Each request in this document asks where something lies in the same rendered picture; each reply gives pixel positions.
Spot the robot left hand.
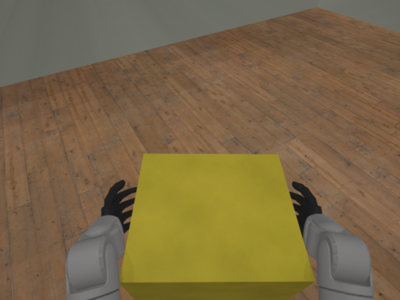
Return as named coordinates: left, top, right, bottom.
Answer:
left=101, top=180, right=137, bottom=233

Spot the robot right hand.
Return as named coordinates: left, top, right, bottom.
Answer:
left=289, top=181, right=322, bottom=238

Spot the left robot forearm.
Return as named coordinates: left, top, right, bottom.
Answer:
left=66, top=215, right=125, bottom=300

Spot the carton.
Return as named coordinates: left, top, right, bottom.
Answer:
left=120, top=154, right=315, bottom=300

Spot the right robot forearm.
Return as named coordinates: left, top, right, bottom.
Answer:
left=303, top=214, right=374, bottom=300

